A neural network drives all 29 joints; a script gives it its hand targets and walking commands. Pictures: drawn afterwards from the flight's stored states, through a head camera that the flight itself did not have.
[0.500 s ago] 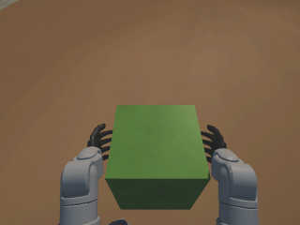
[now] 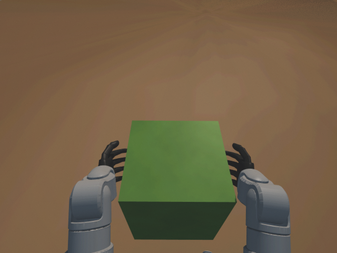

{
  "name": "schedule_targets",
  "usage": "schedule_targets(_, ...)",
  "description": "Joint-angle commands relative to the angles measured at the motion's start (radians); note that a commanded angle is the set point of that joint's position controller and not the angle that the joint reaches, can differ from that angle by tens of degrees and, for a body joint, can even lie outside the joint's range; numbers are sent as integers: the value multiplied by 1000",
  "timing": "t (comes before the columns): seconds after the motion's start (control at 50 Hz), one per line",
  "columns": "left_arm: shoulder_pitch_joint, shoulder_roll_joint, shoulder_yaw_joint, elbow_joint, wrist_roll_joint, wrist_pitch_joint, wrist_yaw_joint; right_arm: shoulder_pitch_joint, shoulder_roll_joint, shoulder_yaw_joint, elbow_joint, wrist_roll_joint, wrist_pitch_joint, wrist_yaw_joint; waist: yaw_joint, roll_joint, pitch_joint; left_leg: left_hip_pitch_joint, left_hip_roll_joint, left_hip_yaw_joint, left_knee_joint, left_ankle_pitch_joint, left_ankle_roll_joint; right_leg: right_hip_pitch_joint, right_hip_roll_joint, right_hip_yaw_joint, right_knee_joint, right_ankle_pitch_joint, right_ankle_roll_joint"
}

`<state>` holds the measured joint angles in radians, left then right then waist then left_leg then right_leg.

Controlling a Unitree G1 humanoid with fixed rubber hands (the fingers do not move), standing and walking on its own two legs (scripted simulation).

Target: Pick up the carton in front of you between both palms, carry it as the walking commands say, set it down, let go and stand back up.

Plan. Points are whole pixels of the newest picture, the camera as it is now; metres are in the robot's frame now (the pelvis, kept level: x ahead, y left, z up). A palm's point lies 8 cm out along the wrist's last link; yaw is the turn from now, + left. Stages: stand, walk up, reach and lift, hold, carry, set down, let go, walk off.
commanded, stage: carry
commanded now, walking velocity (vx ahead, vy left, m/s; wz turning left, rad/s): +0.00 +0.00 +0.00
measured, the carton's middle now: (174, 182) +0.29 +0.00 +0.00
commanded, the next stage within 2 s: none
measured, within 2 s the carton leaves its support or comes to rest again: neither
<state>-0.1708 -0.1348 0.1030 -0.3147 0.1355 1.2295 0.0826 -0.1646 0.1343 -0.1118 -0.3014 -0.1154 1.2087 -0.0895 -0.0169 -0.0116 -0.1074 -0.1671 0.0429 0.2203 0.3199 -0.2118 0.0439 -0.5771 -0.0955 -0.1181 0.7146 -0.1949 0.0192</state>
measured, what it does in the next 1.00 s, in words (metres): walks ahead: right foot, then left foot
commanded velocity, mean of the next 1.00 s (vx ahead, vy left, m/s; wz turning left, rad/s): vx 0.00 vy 0.00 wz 0.00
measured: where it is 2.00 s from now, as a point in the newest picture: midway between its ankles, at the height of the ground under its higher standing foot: outside the picture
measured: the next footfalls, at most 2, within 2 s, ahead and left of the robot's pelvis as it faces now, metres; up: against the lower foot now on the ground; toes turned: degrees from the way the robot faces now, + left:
right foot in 0.12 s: +0.23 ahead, -0.13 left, +0.00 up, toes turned +24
left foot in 0.26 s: +0.09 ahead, +0.09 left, +0.00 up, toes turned +14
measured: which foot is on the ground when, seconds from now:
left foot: down 0.00-0.16, up 0.18-0.24, down 0.26-1.00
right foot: up 0.00-0.10, down 0.12-1.00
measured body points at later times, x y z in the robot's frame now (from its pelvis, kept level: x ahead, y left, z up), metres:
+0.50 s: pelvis +0.16 -0.02 -0.02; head +0.15 -0.02 +0.43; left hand +0.44 +0.15 +0.07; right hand +0.45 -0.15 +0.07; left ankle +0.05 +0.09 -0.75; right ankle +0.20 -0.11 -0.75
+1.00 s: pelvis +0.14 +0.00 -0.02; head +0.10 -0.01 +0.43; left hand +0.40 +0.16 +0.04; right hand +0.42 -0.14 +0.04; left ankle +0.05 +0.09 -0.75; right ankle +0.20 -0.11 -0.75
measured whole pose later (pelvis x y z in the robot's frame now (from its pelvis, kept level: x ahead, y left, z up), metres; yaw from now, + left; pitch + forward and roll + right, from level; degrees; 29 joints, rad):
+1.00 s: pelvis +0.14 +0.00 -0.02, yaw +4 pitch +2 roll +0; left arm -0.12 -0.13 0.08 -0.18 0.16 1.12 0.06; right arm -0.12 0.13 -0.09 -0.18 -0.16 1.12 -0.06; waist 0.00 0.01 -0.14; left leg -0.14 0.06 0.16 0.54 -0.42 0.00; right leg -0.37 -0.09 -0.20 0.56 -0.20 -0.02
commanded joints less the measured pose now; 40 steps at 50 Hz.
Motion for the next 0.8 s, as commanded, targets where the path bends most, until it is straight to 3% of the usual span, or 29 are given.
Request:
schedule_targets(0.0,-455,-918,-719,-77,-413,-15,-229,-441,900,702,-84,428,6,276,3,176,-216,140,200,-59,-39,480,47,114,43,-64,-120,129,-2)
schedule_targets(0.04,-445,-894,-715,-71,-419,-2,-235,-418,880,692,-71,406,15,272,-1,165,-208,147,185,-41,28,540,33,174,60,-83,-196,195,-8)
schedule_targets(0.08,-426,-876,-706,-51,-418,8,-244,-416,861,686,-50,391,24,270,13,112,-185,107,148,-9,142,484,-17,314,59,-108,-384,353,-4)
schedule_targets(0.1,-425,-862,-699,-42,-417,14,-249,-416,852,682,-33,384,26,269,17,100,-200,28,140,-15,196,403,-50,450,0,-63,-386,442,-8)
schedule_targets(0.12,-432,-843,-688,-33,-415,20,-253,-415,843,681,-18,379,29,268,14,-4,-248,-75,104,-20,300,160,-92,598,-143,78,-293,846,-26)
schedule_targets(0.14,-421,-853,-670,13,-401,15,-257,-430,853,696,-19,389,41,264,20,-133,-341,-196,69,-91,355,-139,-108,782,-262,201,-225,1063,-145)
schedule_targets(0.16,-377,-878,-662,47,-403,5,-260,-433,858,707,-25,398,43,266,28,-203,-364,-224,49,-106,365,-304,-111,770,-284,261,-285,964,-194)
schedule_targets(0.2,-406,-940,-666,33,-411,-14,-263,-487,913,728,-40,413,27,271,21,-164,-352,-185,46,-136,242,-362,-93,711,-246,230,-344,728,-176)
schedule_targets(0.24,-443,-980,-677,2,-420,-30,-266,-522,947,741,-69,423,5,272,16,-130,-349,-44,49,-116,48,-137,-89,613,-173,125,-335,533,-95)
schedule_targets(0.26,-450,-983,-684,-13,-426,-37,-267,-523,966,748,-74,427,-2,271,18,-110,-356,-12,64,-123,31,-54,-90,590,-144,81,-326,467,-75)
schedule_targets(0.28,-471,-988,-694,-34,-438,-41,-268,-527,975,751,-81,428,-9,270,17,-70,-351,-15,90,-134,51,0,-94,597,-119,43,-285,487,-66)
schedule_targets(0.3,-480,-988,-702,-43,-444,-43,-266,-529,968,746,-93,425,-11,268,19,-32,-350,12,106,-133,108,132,-93,576,-107,42,-248,562,-65)
schedule_targets(0.36,-450,-946,-703,-63,-434,-39,-255,-478,931,735,-98,424,-5,264,17,-9,-361,20,114,-130,162,295,-93,562,-100,31,-184,698,-72)
schedule_targets(0.42,-410,-910,-696,-46,-417,-23,-247,-421,896,715,-67,408,9,262,17,19,-355,21,112,-127,185,391,-92,530,-94,20,-143,750,-79)
schedule_targets(0.48,-394,-904,-695,-14,-408,-15,-250,-397,890,702,-27,395,14,267,17,29,-326,24,114,-126,187,441,-89,482,-84,7,-125,717,-73)
schedule_targets(0.56,-443,-919,-706,-30,-423,-17,-256,-445,907,702,-37,405,11,273,18,50,-279,47,128,-124,180,516,-79,410,-65,-8,-121,561,-56)
schedule_targets(0.64,-461,-921,-710,-42,-432,-15,-256,-456,911,702,-45,405,9,271,16,55,-269,44,137,-121,189,525,-65,397,-62,-9,-111,469,-52)
schedule_targets(0.78,-415,-943,-720,-1,-409,-41,-269,-412,937,715,-13,382,-18,278,15,29,-241,-3,124,-118,171,330,-55,407,-76,1,-137,432,-53)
